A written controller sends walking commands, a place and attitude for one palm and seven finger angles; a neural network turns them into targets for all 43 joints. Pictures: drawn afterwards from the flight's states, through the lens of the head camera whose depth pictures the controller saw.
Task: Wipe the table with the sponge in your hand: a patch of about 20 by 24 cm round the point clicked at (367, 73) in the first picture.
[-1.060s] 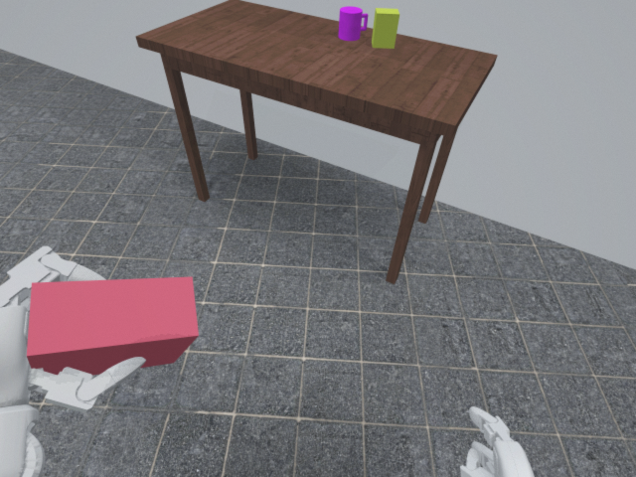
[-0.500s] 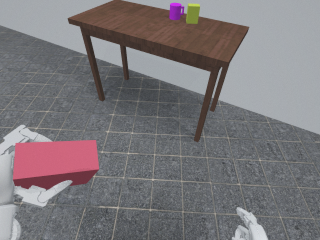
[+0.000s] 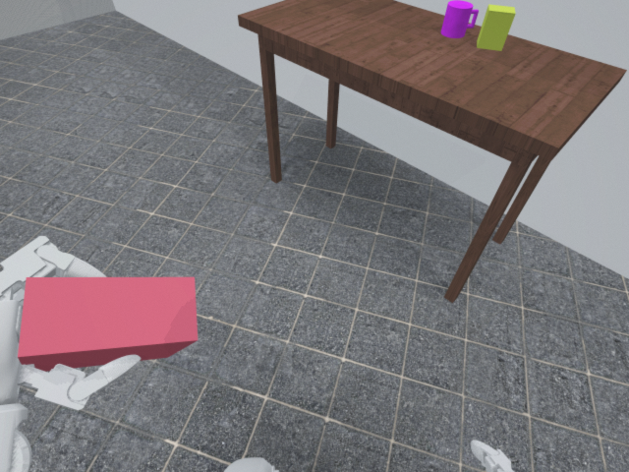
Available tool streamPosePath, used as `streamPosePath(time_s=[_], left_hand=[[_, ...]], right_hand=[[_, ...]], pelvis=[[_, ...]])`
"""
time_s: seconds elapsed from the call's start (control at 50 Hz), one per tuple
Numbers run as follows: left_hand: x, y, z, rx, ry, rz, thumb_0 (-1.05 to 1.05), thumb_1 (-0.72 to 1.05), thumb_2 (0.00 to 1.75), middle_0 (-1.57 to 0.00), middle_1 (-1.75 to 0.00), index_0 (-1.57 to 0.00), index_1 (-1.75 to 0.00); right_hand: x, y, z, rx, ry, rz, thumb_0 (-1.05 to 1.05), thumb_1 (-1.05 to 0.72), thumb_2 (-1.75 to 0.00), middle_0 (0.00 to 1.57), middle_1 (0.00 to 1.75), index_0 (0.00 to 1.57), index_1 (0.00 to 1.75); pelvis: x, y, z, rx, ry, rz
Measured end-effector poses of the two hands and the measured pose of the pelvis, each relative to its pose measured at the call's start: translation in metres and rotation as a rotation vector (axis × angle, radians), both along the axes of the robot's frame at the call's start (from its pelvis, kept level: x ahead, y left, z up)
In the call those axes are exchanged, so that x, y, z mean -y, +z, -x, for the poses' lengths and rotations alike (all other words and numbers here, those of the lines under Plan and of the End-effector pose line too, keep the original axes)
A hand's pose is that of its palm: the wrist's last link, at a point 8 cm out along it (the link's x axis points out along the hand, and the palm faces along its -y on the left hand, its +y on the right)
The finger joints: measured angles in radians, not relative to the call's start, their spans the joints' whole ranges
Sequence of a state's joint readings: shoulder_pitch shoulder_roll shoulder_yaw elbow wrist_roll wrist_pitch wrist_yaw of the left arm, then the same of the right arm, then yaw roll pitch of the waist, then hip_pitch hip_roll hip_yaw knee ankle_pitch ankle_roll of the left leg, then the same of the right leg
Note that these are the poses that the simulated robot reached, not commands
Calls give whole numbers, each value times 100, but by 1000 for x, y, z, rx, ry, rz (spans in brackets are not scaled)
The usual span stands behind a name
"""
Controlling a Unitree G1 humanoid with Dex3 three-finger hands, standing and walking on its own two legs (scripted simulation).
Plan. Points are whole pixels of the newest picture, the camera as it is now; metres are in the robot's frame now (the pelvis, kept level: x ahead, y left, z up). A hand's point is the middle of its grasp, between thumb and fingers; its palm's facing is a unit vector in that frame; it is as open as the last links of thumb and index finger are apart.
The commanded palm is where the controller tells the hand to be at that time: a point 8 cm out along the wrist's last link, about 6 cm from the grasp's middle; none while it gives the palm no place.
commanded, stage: walk to a spot facing it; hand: left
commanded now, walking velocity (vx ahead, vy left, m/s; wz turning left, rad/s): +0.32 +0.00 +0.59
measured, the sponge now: (135, 323) +0.23 +0.18 +0.15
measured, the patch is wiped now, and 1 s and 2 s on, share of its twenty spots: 0.00 0.00 0.00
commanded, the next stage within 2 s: none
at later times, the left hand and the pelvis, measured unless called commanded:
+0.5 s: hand (53, 291) +0.24 +0.25 +0.18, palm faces +0.63 -0.64 -0.44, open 10.0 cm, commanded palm +0.19 +0.28 +0.19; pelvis +0.10 -0.04 -0.01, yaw +15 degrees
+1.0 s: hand (58, 218) +0.34 +0.30 +0.17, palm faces +0.70 -0.60 -0.40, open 10.0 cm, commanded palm +0.25 +0.31 +0.19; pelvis +0.22 -0.01 -0.01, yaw +23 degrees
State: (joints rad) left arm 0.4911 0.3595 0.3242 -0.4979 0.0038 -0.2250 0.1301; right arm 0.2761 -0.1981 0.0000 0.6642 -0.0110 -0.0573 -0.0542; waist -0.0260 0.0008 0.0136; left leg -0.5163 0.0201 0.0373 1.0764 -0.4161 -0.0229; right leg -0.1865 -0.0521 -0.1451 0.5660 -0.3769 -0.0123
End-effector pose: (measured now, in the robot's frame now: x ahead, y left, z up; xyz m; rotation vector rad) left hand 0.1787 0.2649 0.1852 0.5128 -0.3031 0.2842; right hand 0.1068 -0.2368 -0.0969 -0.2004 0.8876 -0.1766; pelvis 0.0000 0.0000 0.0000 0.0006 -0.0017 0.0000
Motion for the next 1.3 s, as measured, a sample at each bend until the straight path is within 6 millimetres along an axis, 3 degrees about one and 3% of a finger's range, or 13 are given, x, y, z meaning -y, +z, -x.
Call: streamPosePath(time_s=[0.14, 0.24, 0.34, 0.44, 0.58, 0.68, 0.76, 0.86, 0.96, 1.1, 1.18, 1.24, 1.3], left_hand=[[-37, -4, 7, 24, 171, 2, -1, -48, 97, -77, -132, -76, -132], [-47, -6, -5, 72, 190, -10, -1, -48, 97, -77, -132, -76, -132], [-37, 13, -4, 83, 215, -15, -1, -48, 97, -77, -132, -76, -132], [-20, 22, -3, 64, 291, -28, -1, -48, 97, -77, -132, -76, -132], [-2, -2, -25, 7, 417, 41, -1, -48, 97, -77, -132, -77, -132], [1, 3, -43, -49, 411, 28, -1, -48, 98, -77, -132, -77, -132], [-8, 15, -55, -31, 417, -18, -1, -48, 98, -77, -132, -77, -132], [-32, 16, -69, 64, 446, -34, 0, -48, 98, -77, -132, -77, -132], [-53, 0, -98, 101, 443, -20, -1, -48, 98, -77, -132, -77, -132], [-33, 22, -112, 68, 446, -42, -1, -48, 98, -77, -132, -77, -133], [-25, 27, -116, 40, 532, -86, -1, -48, 98, -77, -132, -77, -133], [-24, 16, -125, 30, 617, -79, -1, -48, 98, -77, -132, -77, -133], [-27, 5, -136, 14, 672, 6, -1, -48, 98, -77, -132, -77, -133]], right_hand=[[-7, 15, -81, 81, 127, 83, 2, -91, -90, 21, 30, 20, 30], [-35, 16, -134, 191, 161, 21, 1, -91, -90, 20, 30, 20, 30], [-65, 25, -158, 209, 235, -76, 1, -91, -90, 20, 30, 20, 30], [-71, 17, -176, 175, 310, -134, 1, -90, -90, 21, 30, 20, 30], [-37, -12, -220, 61, 415, -76, 1, -90, -90, 21, 30, 20, 30], [-10, 6, -253, 40, 387, 2, 2, -91, -90, 21, 30, 20, 30], [-3, 23, -282, 63, 385, 50, 2, -91, -90, 20, 30, 20, 30], [-21, 29, -319, 121, 396, 90, 1, -91, -90, 20, 30, 20, 30], [-59, 20, -345, 169, 393, 4, 1, -91, -90, 20, 30, 20, 30], [-105, 16, -358, 125, 487, -135, 1, -91, -90, 20, 30, 20, 30], [-110, 1, -378, 73, 546, -164, 1, -90, -90, 21, 30, 20, 30], [-105, -18, -403, 37, 599, -145, 1, -90, -90, 21, 30, 20, 30], [-95, -20, -434, 2, 640, -84, 1, -90, -90, 21, 30, 20, 30]], pelvis=[[-12, -7, -26, -1, 76, -45], [-12, -17, -34, 31, 129, -33], [0, -4, -54, 22, 171, -6], [19, 2, -84, 21, 212, 12], [43, -7, -120, 36, 303, -25], [44, 8, -145, 23, 347, -45], [39, 12, -165, 6, 370, -51], [19, -1, -192, 5, 370, -43], [13, -13, -209, 35, 393, -36], [19, 3, -245, 15, 436, 6], [27, 1, -276, 11, 472, 13], [34, -9, -296, 12, 519, -2], [32, -4, -311, 21, 547, -24]])
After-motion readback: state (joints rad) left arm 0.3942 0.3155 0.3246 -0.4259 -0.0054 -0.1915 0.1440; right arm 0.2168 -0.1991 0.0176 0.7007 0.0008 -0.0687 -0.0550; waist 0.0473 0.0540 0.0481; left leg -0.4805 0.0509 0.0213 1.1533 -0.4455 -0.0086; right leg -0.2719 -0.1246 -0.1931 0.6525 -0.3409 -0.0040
